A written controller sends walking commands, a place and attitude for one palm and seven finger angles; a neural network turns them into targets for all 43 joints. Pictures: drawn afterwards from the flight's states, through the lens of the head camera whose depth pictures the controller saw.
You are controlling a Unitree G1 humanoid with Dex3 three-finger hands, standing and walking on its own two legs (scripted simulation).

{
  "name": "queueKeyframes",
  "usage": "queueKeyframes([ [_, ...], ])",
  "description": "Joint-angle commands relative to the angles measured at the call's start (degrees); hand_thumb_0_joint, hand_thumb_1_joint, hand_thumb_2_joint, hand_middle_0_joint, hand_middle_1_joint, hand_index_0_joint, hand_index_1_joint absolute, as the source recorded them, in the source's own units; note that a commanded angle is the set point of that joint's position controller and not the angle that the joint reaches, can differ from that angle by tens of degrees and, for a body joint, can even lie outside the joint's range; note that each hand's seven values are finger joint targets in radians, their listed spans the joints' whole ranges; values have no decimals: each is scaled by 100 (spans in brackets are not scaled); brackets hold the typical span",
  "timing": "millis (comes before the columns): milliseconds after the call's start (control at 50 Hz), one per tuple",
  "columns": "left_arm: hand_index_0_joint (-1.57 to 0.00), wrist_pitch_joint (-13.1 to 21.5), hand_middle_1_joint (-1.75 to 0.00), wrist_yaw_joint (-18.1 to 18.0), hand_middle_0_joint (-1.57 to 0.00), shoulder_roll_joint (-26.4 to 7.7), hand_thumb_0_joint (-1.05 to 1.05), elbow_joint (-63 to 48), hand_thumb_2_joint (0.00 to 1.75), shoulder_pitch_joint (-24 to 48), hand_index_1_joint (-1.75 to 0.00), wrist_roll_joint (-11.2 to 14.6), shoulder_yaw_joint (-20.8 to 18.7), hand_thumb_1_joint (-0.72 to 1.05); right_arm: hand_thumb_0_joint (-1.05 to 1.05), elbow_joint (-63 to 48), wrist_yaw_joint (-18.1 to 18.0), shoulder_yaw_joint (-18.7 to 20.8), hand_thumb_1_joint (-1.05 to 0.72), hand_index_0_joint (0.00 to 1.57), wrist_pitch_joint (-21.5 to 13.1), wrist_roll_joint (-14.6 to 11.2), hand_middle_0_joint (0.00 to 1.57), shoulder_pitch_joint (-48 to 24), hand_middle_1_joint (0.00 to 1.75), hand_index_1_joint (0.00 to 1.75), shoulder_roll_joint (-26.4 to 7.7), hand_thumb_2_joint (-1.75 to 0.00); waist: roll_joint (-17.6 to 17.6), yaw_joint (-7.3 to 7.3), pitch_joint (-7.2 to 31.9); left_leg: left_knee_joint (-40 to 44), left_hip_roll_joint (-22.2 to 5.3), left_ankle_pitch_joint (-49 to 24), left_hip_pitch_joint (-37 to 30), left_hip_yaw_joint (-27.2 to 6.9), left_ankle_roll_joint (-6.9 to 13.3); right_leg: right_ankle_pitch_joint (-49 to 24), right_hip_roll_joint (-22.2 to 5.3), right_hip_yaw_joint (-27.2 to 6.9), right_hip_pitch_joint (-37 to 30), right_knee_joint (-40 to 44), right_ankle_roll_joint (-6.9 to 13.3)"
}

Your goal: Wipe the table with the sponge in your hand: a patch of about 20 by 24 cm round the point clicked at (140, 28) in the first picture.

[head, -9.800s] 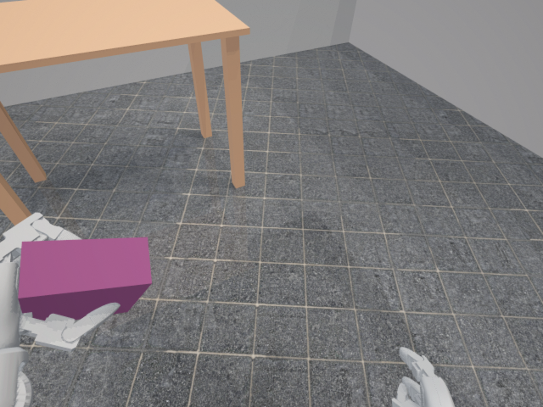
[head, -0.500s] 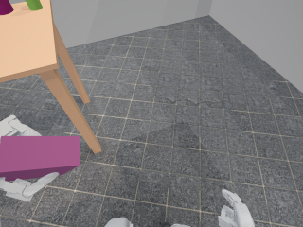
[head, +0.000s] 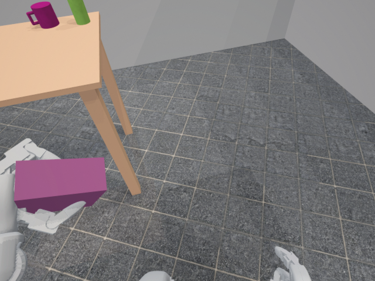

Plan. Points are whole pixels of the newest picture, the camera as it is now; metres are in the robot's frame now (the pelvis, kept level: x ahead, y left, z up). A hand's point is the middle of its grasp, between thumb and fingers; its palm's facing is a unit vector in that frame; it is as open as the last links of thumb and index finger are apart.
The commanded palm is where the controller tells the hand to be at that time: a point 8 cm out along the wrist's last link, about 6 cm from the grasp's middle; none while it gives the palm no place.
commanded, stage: take the last steps up to it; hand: left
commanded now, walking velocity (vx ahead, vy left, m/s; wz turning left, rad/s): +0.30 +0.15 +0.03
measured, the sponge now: (73, 186) +0.23 +0.21 +0.15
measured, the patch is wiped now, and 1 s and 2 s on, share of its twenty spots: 0.00 0.00 0.00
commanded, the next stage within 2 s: come to a stop and stand still in 0.82 s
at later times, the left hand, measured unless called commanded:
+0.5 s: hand (52, 128) +0.33 +0.27 +0.18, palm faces +0.32 -0.81 -0.50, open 9.5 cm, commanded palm +0.27 +0.33 +0.19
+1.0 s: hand (48, 93) +0.44 +0.34 +0.18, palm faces +0.35 -0.80 -0.49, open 9.5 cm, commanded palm +0.37 +0.39 +0.19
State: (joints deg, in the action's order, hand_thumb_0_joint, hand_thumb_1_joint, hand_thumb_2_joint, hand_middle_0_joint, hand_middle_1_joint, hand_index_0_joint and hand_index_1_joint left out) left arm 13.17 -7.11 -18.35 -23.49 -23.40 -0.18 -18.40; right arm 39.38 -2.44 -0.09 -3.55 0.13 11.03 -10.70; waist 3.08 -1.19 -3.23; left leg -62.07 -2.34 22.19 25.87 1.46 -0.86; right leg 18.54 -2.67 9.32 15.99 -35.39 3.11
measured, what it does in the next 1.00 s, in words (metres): walks ahead: left foot, then right foot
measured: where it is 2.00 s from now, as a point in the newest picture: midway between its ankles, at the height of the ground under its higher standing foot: outside the picture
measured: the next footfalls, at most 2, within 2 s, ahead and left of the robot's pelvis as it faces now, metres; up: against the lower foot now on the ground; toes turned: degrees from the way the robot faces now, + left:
left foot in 0.28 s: +0.13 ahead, +0.18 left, +0.00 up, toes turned +9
right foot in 0.58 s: +0.19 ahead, -0.04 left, +0.00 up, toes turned -13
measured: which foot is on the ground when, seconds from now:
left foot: up 0.00-0.26, down 0.28-0.58, up 0.60-0.92, down 0.94-1.00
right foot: down 0.00-0.28, up 0.30-0.56, down 0.58-0.94, up 0.96-1.00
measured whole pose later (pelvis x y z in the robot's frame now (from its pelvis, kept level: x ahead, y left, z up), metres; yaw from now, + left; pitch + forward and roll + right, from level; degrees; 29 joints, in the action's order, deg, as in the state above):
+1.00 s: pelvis +0.21 +0.11 -0.01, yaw -1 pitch +0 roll +1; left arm 15.3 -9.2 -25.1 -34.5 -26.7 0.0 -23.5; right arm 32.5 -3.5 4.1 -2.5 0.0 8.4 -12.6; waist -3.6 0.1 -7.2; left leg -34.5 -3.0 12.3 21.8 10.0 1.5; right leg 30.9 -7.4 4.5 18.4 -52.4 -2.0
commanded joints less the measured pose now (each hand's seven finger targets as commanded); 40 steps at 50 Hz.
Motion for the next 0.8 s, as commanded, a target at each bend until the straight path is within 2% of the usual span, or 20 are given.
queueKeyframes([
  [0, -120, 543, -160, -147, -120, -1396, 0, -1382, 130, -137, -160, 144, -1046, 10, 0, -1006, -17, 265, -90, 20, -162, -26, 20, -604, 30, 30, -611, -90, -735, 71, 407, -229, -386, -507, 1244, -152, -84, -1053, -1836, -1903, -901, 2103, 561],
  [60, -120, 560, -160, -230, -120, -1395, 0, -1567, 130, -404, -160, 138, -1162, 10, 0, -1121, 14, 250, -90, 20, -137, 11, 20, -486, 30, 30, -532, -90, -1023, 47, 799, 1391, -306, -525, 631, 352, -37, -1977, -1641, -1378, -1209, 1768, 520],
  [140, -120, 435, -160, -334, -120, -1305, 0, -1654, 130, -383, -160, 138, -1081, 10, 0, -1294, -14, 277, -90, 20, -235, 11, 20, -521, 30, 30, -486, -90, -1417, -88, 865, 2557, 15, -536, -190, 906, 58, -1884, -1552, -1348, -1208, 1592, 448],
  [180, -120, 387, -160, -371, -120, -1245, 0, -1739, 130, -205, -160, 137, -982, 10, 0, -1299, -45, 320, -90, 20, -261, -11, 20, -390, 30, 30, -524, -90, -1382, 26, 971, 3237, 93, -758, -770, 992, 70, -1599, -1488, -1206, -1219, 1302, 322],
  [220, -120, 411, -160, -366, -120, -1216, 0, -1853, 130, -1, -160, 99, -921, 10, 0, -1316, -111, 414, -90, 20, -283, -16, 20, -306, 30, 30, -640, -90, -882, 102, 948, 3814, 48, -1036, -1706, 1046, 154, -1426, -1143, -969, -649, 562, 67],
  [240, -120, 450, -160, -362, -120, -1206, 0, -1976, 130, 76, -160, 122, -915, 10, 0, -1330, -137, 483, -90, 20, -301, -38, 20, -222, 30, 30, -763, -90, -79, 217, 1093, 3972, -427, -1271, -2520, 448, 418, -1440, -833, -694, 49, -470, -142],
  [260, -120, 477, -160, -365, -120, -1174, 0, -2137, 130, 93, -160, 136, -906, 10, 0, -1359, -108, 531, -90, 20, -300, -74, 20, -215, 30, 30, -881, -90, 1113, 220, 1358, 3939, -1464, -2593, -3326, -905, 912, 360, -241, -182, 1142, -1764, -440],
  [280, -120, 529, -160, -345, -120, -1157, 0, -2123, 130, 176, -160, 95, -778, 10, 0, -1459, -77, 523, -90, 20, -352, -114, 20, -247, 30, 30, -839, -90, 1240, 176, 1176, 4213, -2006, -3154, -3259, -1803, 1304, 1834, -25, -323, 1700, -2857, -416],
  [320, -120, 500, -160, -324, -120, -1478, 0, -1981, 130, -73, -160, 90, -1072, 10, 0, -1233, -77, 467, -90, 20, -393, -65, 20, -324, 30, 30, -730, -90, 1289, 202, 963, 4411, -2097, -1940, -2548, -1852, 1700, 1476, -436, -729, 2158, -3571, -427],
  [360, -120, 514, -160, -285, -120, -1363, 0, -2454, 130, -206, -160, 120, -1006, 10, 0, -1172, -44, 444, -90, 20, -482, -137, 20, -371, 30, 30, -680, -90, 936, 130, 751, 4374, -1684, -2051, -2296, -996, 1453, 1076, -505, -535, 2217, -3045, -489],
  [420, -120, 503, -160, -283, -120, -1287, 0, -2536, 130, -584, -160, 177, -1047, 10, 0, -1166, -28, 372, -90, 20, -590, -96, 20, -379, 30, 30, -637, -90, 1178, 75, 922, 4313, -1365, -2314, -1820, -183, 1133, 592, -341, -128, 1164, -1611, -498],
  [480, -120, 374, -160, -283, -120, -1220, 0, -2039, 130, -639, -160, 208, -1022, 10, 0, -1142, -89, 329, -90, 20, -559, -89, 20, -272, 30, 30, -663, -90, 934, 113, 978, 3931, -1211, -2173, -1629, 183, 816, 129, -2, 279, 162, -217, -496],
  [520, -120, 288, -160, -268, -120, -1217, 0, -1619, 130, -459, -160, 189, -1055, 10, 0, -1098, -139, 330, -90, 20, -443, -101, 20, -316, 30, 30, -669, -90, 339, 78, 1035, 2969, -1049, -1719, -1043, 328, 609, -500, -87, 136, -888, 810, -389],
  [540, -120, 261, -160, -255, -120, -1372, 0, -1448, 130, -346, -160, 130, -1114, 10, 0, -1103, -139, 331, -90, 20, -363, -107, 20, -299, 30, 30, -604, -90, -666, 79, 1136, 1762, -667, -1100, -326, 646, 436, -956, -856, -967, -1507, 1198, -71],
  [560, -120, 261, -160, -258, -120, -1551, 0, -1303, 130, -237, -160, 136, -1263, 10, 0, -1227, -117, 292, -90, 20, -317, -84, 20, -409, 30, 30, -505, -90, -2025, 78, 1098, 371, 102, 592, 1145, 770, 131, -2088, -2140, -3210, -2231, 1563, 553],
  [580, -120, 234, -160, -229, -120, -1468, 0, -1033, 130, -173, -160, 259, -1276, 10, 0, -1202, -37, 354, -90, 20, -273, -112, 20, -431, 30, 30, -665, -90, -2061, 57, 1078, -646, 29, 835, 1378, 26, 39, -1874, -2572, -3783, -2030, 1788, 641],
  [600, -120, 287, -160, -206, -120, -1555, 0, -1118, 130, -114, -160, 276, -1332, 10, 0, -1145, -2, 331, -90, 20, -227, -100, 20, -479, 30, 30, -628, -90, -1817, 62, 832, -1173, -129, 609, 1537, -282, -16, -1684, -2623, -3588, -1786, 1764, 741],
  [660, -120, 490, -160, -180, -120, -1349, 0, -1339, 130, -370, -160, 160, -1160, 10, 0, -1029, 30, 193, -90, 20, -90, -34, 20, -626, 30, 30, -531, -90, -1012, 69, 664, -1075, -317, -71, 1555, -152, -126, -3280, -1998, -1555, -1480, 1448, 454],
  [720, -120, 554, -160, -261, -120, -1361, 0, -1770, 130, -412, -160, 116, -1084, 10, 0, -1127, 23, 231, -90, 20, -78, 9, 20, -587, 30, 30, -547, -90, -1056, 113, 863, 512, -325, -317, 858, 270, -108, -3961, -1767, -857, -1320, 1290, 357],
  [780, -120, 515, -160, -380, -120, -1490, 0, -2214, 130, -572, -160, 116, -1216, 10, 0, -1293, 11, 294, -90, 20, -127, 24, 20, -559, 30, 30, -503, -90, -1237, 9, 1082, 1933, -112, -412, 155, 773, -58, -4206, -1752, -727, -1518, 1102, 338],
])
